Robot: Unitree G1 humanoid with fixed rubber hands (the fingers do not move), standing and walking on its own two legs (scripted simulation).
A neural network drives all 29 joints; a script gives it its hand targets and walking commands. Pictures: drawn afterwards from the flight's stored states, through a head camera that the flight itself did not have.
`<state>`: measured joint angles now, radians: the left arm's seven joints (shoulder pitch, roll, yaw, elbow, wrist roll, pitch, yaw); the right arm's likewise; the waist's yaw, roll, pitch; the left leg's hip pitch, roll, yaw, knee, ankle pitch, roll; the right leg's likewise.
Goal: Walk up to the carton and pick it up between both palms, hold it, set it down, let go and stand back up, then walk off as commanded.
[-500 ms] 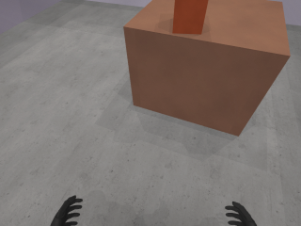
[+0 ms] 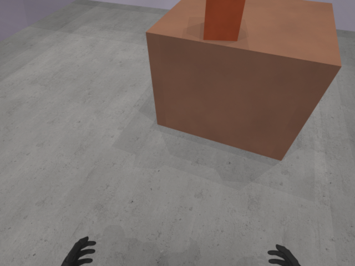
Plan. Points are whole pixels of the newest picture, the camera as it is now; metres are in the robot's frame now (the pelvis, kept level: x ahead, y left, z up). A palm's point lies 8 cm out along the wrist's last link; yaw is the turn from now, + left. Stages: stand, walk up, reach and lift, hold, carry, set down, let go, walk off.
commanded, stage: stand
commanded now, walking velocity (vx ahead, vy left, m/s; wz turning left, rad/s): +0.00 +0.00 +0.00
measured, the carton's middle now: (223, 2) +1.19 -0.22 +0.10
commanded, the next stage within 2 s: walk up in 1.16 s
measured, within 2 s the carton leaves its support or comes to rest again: neither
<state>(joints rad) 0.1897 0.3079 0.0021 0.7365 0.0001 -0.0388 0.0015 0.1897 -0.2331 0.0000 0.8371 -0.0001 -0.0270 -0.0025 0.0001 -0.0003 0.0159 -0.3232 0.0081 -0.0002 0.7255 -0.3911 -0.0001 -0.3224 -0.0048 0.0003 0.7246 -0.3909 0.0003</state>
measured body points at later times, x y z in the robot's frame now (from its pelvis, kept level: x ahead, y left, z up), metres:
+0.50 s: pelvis -0.02 +0.00 +0.00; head -0.03 +0.00 +0.45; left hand +0.11 +0.28 -0.11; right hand +0.08 -0.25 -0.13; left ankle +0.00 +0.12 -0.72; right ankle +0.00 -0.12 -0.72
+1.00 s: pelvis -0.04 -0.01 +0.01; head -0.04 -0.01 +0.45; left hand +0.08 +0.28 -0.11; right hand +0.05 -0.26 -0.13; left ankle +0.00 +0.12 -0.72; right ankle +0.00 -0.12 -0.72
